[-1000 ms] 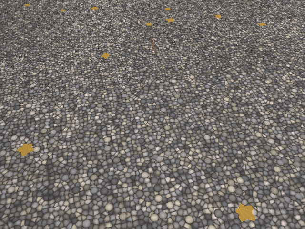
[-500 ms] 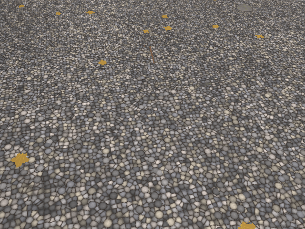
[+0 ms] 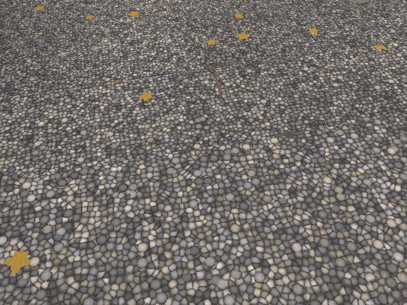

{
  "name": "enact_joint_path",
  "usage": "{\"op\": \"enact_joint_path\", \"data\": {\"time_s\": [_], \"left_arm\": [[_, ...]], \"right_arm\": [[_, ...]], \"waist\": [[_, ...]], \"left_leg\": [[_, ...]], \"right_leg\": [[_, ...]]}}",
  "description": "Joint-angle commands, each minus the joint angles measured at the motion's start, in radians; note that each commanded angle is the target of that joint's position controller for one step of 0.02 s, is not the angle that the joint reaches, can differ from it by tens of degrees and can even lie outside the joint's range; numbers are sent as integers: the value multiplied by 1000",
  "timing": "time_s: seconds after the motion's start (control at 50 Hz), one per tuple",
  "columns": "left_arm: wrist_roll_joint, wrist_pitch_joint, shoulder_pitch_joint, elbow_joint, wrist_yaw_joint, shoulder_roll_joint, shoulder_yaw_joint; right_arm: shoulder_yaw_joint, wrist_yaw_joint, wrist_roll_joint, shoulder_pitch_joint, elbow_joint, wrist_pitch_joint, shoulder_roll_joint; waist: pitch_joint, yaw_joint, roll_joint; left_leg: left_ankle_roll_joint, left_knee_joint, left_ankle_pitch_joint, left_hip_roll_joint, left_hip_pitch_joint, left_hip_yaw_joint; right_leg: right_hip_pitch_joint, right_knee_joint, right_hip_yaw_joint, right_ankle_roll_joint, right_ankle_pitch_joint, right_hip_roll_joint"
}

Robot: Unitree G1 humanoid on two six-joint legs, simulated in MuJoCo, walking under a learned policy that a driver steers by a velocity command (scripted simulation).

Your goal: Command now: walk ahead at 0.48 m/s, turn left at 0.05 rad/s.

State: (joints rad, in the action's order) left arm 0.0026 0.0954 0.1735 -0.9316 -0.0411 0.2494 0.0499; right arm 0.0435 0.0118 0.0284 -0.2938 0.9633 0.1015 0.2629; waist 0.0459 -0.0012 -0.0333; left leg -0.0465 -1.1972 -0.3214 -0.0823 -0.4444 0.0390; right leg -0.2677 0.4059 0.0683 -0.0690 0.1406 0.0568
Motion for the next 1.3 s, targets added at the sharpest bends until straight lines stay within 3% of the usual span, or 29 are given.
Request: {"op": "enact_joint_path", "data": {"time_s": [0.02,0.16,0.26,0.32,0.36,0.38,0.4,0.42,0.44,0.46,0.48,0.52,0.56,0.58,0.64,0.72,0.82,0.86,0.88,0.9,0.92,0.94,0.96,1.0,1.02,1.06,1.12,1.2,1.3], "left_arm": [[-4,26,-19,28,1,83,12],[-10,28,77,-11,46,151,23],[5,3,169,-45,52,165,27],[9,-25,155,-34,57,193,38],[3,-46,124,-12,66,213,43],[-2,-51,127,5,73,197,35],[-24,-30,205,50,64,103,2],[-17,16,200,68,45,65,-18],[25,51,87,94,30,159,8],[40,68,27,116,27,164,7],[24,70,14,112,34,155,9],[-1,43,33,109,41,159,23],[-13,19,41,120,44,126,22],[-139,9,91,111,20,-8,-43],[-93,-14,-31,151,17,71,-37],[-74,-27,-166,203,15,65,-64],[-54,-8,-238,231,29,104,-71],[-20,12,-106,194,43,166,-45],[-12,30,76,149,49,192,-31],[-32,37,300,109,50,249,-15],[-54,22,392,76,43,196,-32],[-55,28,324,78,43,179,-21],[-45,23,188,101,41,124,-35],[-40,17,110,124,52,18,-65],[-45,18,97,127,61,19,-61],[-55,33,106,112,66,46,-42],[-77,40,147,89,39,87,-19],[-72,44,196,52,-9,97,-13],[-62,29,281,3,-7,112,-5]], "right_arm": [[19,7,-5,-99,-32,-18,38],[17,-13,-11,159,-132,-17,40],[4,-46,-7,300,-209,-17,32],[13,-70,-6,299,-252,-18,60],[49,-73,-4,127,-230,-23,120],[85,-62,-1,-44,-189,-28,188],[121,-44,-7,-160,-178,-36,313],[105,-46,-5,-150,-197,-30,291],[83,-45,-17,-139,-198,-25,215],[73,-40,-19,-80,-209,-21,175],[64,-41,-20,-7,-229,-20,149],[51,-37,-32,70,-263,-20,114],[58,-29,-22,56,-264,-19,136],[29,-54,-119,-34,-208,28,76],[37,-93,-104,-29,-220,54,112],[48,-120,-94,-110,-195,39,157],[59,-115,-100,-121,-174,10,177],[57,-108,-107,-75,-172,6,172],[35,-107,-113,-69,-182,13,109],[-4,-99,-132,-254,-198,36,-36],[2,-109,-107,-196,-211,40,2],[22,-100,-96,-60,-222,29,65],[23,-71,-93,-37,-201,20,71],[8,-58,-124,-33,-186,9,37],[-2,-66,-128,-12,-191,4,12],[-7,-79,-108,32,-198,-3,-3],[-21,-88,-103,79,-208,-17,-9],[-26,-91,-102,153,-239,-45,4],[-17,-70,-95,274,-270,-44,31]], "waist": [[-25,42,109],[27,-23,69],[56,-73,47],[29,-44,77],[-90,57,105],[-183,132,72],[-319,114,-137],[-437,84,-198],[-355,121,-127],[-238,102,-66],[-159,55,30],[-106,-8,16],[-93,-24,8],[-113,-27,-69],[-34,12,-18],[-22,57,-29],[-17,58,-42],[-79,-22,-22],[-230,-90,47],[-496,-65,293],[-483,-135,290],[-188,-140,145],[-58,-82,105],[-66,-28,105],[-74,-19,102],[-59,-20,89],[-37,-33,74],[-18,-27,101],[3,-59,99]], "left_leg": [[9,38,62,-81,-91,31],[30,439,419,-49,-199,7],[1,584,394,-21,-266,-27],[-42,607,237,24,-224,-85],[-86,622,184,109,25,-150],[-126,650,214,122,289,-101],[-275,665,161,-132,686,340],[-401,873,43,-280,865,817],[-332,903,31,-245,827,709],[-289,902,100,-204,691,550],[-262,916,206,-162,527,434],[-241,963,337,-105,331,329],[-255,984,415,-83,254,272],[-252,980,269,-43,249,222],[-235,985,235,-17,165,212],[-247,936,356,-32,186,241],[-214,876,451,-116,389,370],[-128,762,613,-39,330,326],[-63,558,592,62,220,259],[21,263,57,242,-44,173],[34,-34,-319,255,-329,137],[4,-149,-214,154,-444,133],[-12,-134,-92,73,-405,102],[-21,-7,30,0,-255,99],[-15,29,19,-7,-228,84],[6,146,34,-17,-233,56],[28,347,197,-23,-213,-10],[3,494,303,-8,-155,-20],[-35,630,253,15,-197,-28]], "right_leg": [[20,-297,-245,-171,-36,-263],[92,-341,-54,-129,-137,-248],[307,-288,9,-106,-189,-307],[402,-153,46,-75,-473,-335],[380,119,96,-39,-800,-311],[242,362,118,-3,-737,-267],[-156,758,125,61,-259,-150],[-424,979,-75,80,424,18],[-535,1020,-181,46,376,-54],[-551,964,-165,25,287,-102],[-498,865,-156,27,224,-143],[-362,744,-157,46,169,-182],[-332,663,-137,84,132,-174],[-331,683,-145,88,49,-171],[-385,501,-104,119,-114,-161],[-300,249,-72,126,-171,-127],[-280,98,-85,76,-110,-96],[-2,58,-47,7,-200,-74],[304,120,-94,-89,-283,-147],[778,122,-429,-360,-543,-415],[870,-44,-741,-388,-222,-537],[601,-115,-643,-248,99,-487],[352,-168,-490,-177,245,-436],[192,-257,-348,-166,71,-367],[183,-283,-296,-167,10,-350],[168,-313,-186,-173,-39,-315],[127,-333,-81,-199,-172,-301],[127,-299,-38,-199,-301,-313],[339,-242,-49,-166,-276,-352]]}}
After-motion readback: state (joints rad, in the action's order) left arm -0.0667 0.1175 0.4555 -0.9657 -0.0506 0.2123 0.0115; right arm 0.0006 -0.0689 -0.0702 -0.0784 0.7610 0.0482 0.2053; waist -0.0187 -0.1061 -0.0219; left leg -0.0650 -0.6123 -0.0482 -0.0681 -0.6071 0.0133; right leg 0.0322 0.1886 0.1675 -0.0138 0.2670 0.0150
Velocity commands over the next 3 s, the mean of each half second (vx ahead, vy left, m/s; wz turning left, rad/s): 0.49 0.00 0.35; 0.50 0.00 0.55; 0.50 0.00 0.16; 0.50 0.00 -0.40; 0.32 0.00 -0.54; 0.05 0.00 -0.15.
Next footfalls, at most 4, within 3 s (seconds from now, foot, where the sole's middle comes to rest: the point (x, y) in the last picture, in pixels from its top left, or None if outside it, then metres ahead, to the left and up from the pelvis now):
0.38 left None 0.39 0.17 -0.78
0.88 right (201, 236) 0.73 0.05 -0.78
1.38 left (104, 212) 0.83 0.42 -0.78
2.08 right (150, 144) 1.33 0.31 -0.96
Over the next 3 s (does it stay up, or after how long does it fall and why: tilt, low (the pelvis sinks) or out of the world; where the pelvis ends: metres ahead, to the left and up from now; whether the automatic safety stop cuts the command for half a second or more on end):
stays up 1.43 0.47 -0.19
